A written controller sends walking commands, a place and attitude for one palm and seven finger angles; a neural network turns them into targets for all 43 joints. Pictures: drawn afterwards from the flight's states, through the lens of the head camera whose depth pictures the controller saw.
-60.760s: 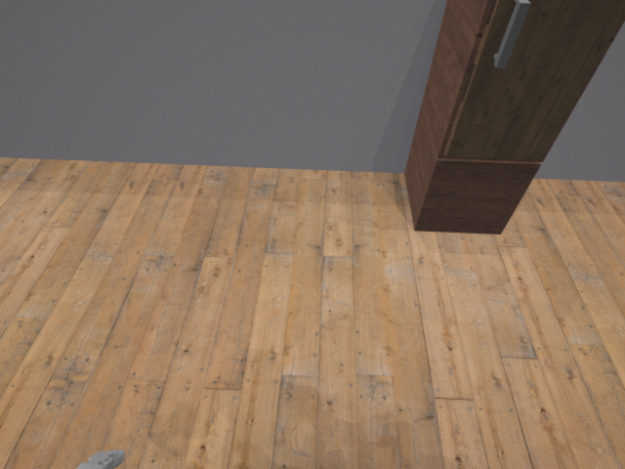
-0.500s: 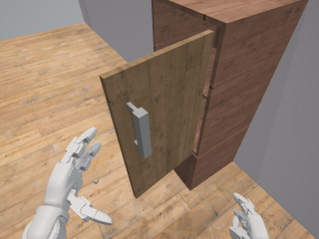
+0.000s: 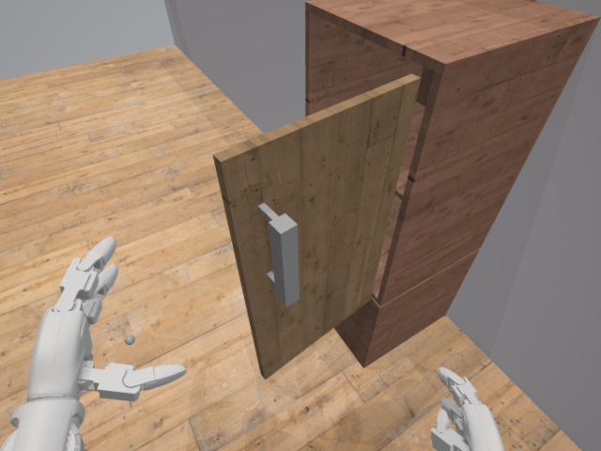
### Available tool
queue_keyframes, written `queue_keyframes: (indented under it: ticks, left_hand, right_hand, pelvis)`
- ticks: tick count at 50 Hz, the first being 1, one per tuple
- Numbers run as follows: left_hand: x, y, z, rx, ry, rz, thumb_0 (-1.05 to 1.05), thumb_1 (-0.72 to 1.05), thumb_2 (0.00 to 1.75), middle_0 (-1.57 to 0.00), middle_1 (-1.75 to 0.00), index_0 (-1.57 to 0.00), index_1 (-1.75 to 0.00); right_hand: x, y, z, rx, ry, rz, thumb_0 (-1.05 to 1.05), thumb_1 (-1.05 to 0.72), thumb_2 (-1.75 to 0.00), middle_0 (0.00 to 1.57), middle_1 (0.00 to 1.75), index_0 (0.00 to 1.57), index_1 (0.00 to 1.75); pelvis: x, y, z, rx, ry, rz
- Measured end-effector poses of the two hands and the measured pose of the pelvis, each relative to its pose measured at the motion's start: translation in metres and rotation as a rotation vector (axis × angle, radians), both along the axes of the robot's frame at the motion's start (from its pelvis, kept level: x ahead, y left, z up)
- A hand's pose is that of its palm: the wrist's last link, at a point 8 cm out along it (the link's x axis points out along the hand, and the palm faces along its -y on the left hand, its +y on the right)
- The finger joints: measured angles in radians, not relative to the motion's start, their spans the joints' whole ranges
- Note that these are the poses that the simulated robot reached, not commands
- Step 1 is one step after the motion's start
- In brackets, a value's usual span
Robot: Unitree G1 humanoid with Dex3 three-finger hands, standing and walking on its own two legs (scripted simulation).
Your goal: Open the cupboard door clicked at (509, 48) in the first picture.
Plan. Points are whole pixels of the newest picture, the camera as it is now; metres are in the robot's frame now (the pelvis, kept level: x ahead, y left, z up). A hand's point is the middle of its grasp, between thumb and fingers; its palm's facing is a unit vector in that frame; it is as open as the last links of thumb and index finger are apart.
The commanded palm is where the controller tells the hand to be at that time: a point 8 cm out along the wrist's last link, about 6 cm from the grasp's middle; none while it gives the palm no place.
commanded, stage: draw the hand back to the body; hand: left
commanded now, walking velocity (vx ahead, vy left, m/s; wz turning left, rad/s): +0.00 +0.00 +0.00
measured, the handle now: (277, 255) +0.35 +0.08 +0.08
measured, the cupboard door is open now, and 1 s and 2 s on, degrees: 97 97 97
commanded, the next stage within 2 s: step back with the hand held close in 0.84 s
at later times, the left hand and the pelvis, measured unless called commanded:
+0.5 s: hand (72, 307) +0.20 +0.27 +0.16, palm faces +0.44 -0.80 -0.41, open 8.7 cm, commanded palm +0.15 +0.30 +0.17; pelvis +0.01 +0.00 +0.01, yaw -1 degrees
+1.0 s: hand (70, 311) +0.20 +0.26 +0.16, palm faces +0.45 -0.80 -0.39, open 7.4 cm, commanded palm +0.15 +0.30 +0.18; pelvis +0.01 +0.00 +0.01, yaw -1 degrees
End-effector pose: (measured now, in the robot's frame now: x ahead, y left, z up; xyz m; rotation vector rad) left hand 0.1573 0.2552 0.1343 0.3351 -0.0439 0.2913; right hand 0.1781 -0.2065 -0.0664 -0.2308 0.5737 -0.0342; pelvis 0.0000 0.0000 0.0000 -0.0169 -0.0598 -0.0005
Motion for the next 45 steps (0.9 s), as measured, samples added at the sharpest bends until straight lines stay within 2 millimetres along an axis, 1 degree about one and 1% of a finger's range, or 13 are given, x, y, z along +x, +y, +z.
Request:
queue_keyframes:
  ticks: [9, 25, 28, 35, 45]
  left_hand:
    - [0.003, 0.017, 0.017, 0.077, -0.030, 0.059, 0.00, 0.11, 0.56, -0.18, -0.30, -0.18, -0.30]
    - [0.004, 0.045, 0.039, 0.142, -0.086, 0.145, 0.01, 0.66, 0.80, -0.21, -0.30, -0.20, -0.30]
    - [0.003, 0.048, 0.040, 0.143, -0.093, 0.158, 0.01, 0.75, 0.84, -0.21, -0.30, -0.20, -0.30]
    - [0.002, 0.044, 0.036, 0.124, -0.081, 0.150, 0.01, 0.86, 0.88, -0.21, -0.30, -0.21, -0.30]
    - [-0.001, 0.043, 0.038, 0.130, -0.089, 0.149, 0.02, 0.89, 0.90, -0.21, -0.30, -0.21, -0.30]
  right_hand:
    - [-0.001, 0.001, -0.007, 0.006, 0.074, -0.015, 0.02, -0.90, -0.90, 0.20, 0.30, 0.21, 0.30]
    - [0.010, -0.007, -0.003, -0.004, 0.082, -0.045, 0.02, -0.90, -0.90, 0.20, 0.30, 0.21, 0.30]
    - [0.011, -0.008, -0.002, -0.004, 0.084, -0.043, 0.02, -0.90, -0.90, 0.20, 0.30, 0.21, 0.30]
    - [0.008, -0.007, -0.003, -0.003, 0.094, -0.040, 0.02, -0.90, -0.90, 0.20, 0.30, 0.21, 0.30]
    - [0.003, -0.006, -0.004, 0.006, 0.094, -0.041, 0.02, -0.90, -0.90, 0.20, 0.30, 0.21, 0.30]
  pelvis:
    - [0.007, 0.003, 0.005, 0.003, -0.014, -0.008]
    - [0.013, 0.003, 0.008, -0.001, -0.021, -0.018]
    - [0.013, 0.003, 0.008, -0.001, -0.021, -0.017]
    - [0.012, 0.003, 0.008, 0.000, -0.022, -0.015]
    - [0.008, 0.001, 0.008, 0.000, -0.029, -0.017]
